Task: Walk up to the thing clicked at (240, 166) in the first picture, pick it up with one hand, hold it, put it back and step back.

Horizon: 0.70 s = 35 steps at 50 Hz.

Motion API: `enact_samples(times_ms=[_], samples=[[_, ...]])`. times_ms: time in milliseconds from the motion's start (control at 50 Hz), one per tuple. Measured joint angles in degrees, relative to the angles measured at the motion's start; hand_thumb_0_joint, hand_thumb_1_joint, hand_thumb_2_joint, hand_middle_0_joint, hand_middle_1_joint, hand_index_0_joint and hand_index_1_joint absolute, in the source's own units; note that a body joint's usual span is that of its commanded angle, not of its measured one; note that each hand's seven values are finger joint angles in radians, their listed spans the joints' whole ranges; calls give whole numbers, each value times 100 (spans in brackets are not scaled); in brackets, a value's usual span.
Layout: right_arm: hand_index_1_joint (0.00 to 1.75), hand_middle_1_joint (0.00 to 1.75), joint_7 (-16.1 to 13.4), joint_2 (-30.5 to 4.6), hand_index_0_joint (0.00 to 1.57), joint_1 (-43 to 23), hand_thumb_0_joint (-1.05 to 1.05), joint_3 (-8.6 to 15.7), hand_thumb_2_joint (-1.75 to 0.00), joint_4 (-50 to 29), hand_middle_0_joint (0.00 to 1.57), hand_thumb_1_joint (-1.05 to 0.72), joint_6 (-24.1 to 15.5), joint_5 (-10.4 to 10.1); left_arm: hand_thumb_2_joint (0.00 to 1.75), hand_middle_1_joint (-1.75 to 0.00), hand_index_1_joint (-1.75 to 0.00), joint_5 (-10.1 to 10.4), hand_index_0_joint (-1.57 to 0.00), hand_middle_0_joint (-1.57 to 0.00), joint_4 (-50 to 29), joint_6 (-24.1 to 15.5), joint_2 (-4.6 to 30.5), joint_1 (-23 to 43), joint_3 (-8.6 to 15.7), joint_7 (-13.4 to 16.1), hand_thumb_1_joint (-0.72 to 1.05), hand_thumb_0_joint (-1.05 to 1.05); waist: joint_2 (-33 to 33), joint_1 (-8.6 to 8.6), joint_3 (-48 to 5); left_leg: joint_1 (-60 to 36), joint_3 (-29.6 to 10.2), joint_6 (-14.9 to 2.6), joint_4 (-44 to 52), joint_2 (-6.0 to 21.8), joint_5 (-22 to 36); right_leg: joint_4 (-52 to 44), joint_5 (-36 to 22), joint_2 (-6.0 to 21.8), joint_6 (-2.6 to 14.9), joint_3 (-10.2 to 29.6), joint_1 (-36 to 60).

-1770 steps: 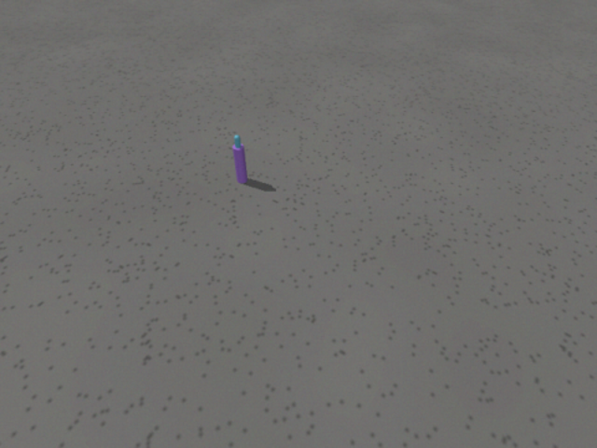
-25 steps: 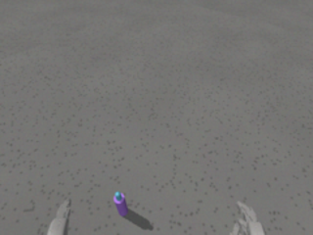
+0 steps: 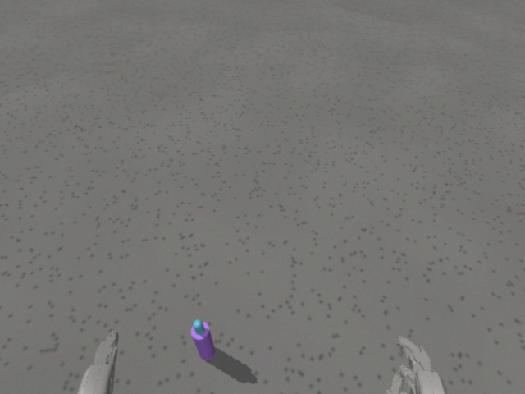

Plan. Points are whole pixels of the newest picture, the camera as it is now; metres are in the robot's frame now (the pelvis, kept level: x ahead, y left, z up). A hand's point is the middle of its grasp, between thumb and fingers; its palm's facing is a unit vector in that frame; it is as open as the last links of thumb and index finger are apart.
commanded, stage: stand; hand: left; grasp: from the side
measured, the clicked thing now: (202, 338) +0.42 +0.18 -0.59
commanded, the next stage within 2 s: none
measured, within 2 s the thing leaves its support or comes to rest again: neither
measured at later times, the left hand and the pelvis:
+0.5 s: hand out of the picture +0.13 +0.22 -0.11, palm faces -0.02 -0.94 -0.35, open 8.6 cm; pelvis +0.00 +0.00 +0.02, yaw +0 degrees
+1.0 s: hand out of the picture +0.04 +0.25 -0.10, palm faces -0.01 -0.94 -0.34, open 7.4 cm; pelvis -0.02 +0.01 +0.05, yaw +0 degrees
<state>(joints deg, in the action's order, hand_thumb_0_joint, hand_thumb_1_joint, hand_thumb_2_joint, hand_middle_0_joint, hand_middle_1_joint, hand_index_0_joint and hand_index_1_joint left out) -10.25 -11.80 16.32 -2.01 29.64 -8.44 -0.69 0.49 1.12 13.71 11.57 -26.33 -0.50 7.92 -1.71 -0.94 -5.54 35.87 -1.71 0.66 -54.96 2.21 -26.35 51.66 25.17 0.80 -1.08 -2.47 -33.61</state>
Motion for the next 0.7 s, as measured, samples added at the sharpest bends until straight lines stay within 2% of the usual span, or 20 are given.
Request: enact_samples(times_ms=[120,260,320,360,440,520,700], samples=[[30,30,1,13,20,-2,1,-2,-90,5,21,-89,-4,7,10,-11,-11,-10,-10,-10,-25,-10,0,-40,4,0,-51,-1,-8,10,-13,28,-7,9,1,2,-21,10,30,-1,8,-7,-31],[30,30,-20,10,20,-24,1,14,-90,58,21,-90,18,14,46,-23,-23,-18,-17,-17,9,19,-13,-25,-5,-5,-15,-1,-10,4,-62,-12,-17,24,-12,13,-67,28,81,-12,18,-17,8],[30,30,303,-119,20,-333,1,41,-90,597,21,-90,246,442,62,-26,-26,-336,-19,-19,1146,-614,179,571,-51,-275,6,0,116,115,275,-417,74,-6,185,-48,16,-23,64,49,53,64,326],[30,30,550,-244,20,-520,1,45,-90,976,21,-90,485,528,70,-27,-27,-402,-20,-20,1953,-871,339,933,-33,-443,21,0,194,152,401,-612,116,-19,341,-95,95,-83,34,95,61,101,473],[30,30,834,-421,20,-586,1,208,-90,1404,21,-90,667,419,80,-29,-29,-339,-20,-21,3036,-1164,562,1214,78,-620,50,0,266,161,567,-950,163,-22,654,-146,239,-294,-62,145,43,141,757],[30,30,914,-567,20,-516,1,359,-90,1744,21,-90,731,365,86,-29,-29,-306,-21,-21,3832,-1310,680,1221,154,-647,70,1,246,133,622,-1266,182,-30,970,-154,376,-606,-202,150,23,150,1067],[30,30,949,-633,20,-455,1,388,-90,2466,21,-90,844,314,89,-30,-30,-238,-21,-21,5024,-1382,701,1330,165,-632,87,1,189,129,744,-1914,218,-63,1816,-181,817,-1483,-670,165,-28,165,1721]])
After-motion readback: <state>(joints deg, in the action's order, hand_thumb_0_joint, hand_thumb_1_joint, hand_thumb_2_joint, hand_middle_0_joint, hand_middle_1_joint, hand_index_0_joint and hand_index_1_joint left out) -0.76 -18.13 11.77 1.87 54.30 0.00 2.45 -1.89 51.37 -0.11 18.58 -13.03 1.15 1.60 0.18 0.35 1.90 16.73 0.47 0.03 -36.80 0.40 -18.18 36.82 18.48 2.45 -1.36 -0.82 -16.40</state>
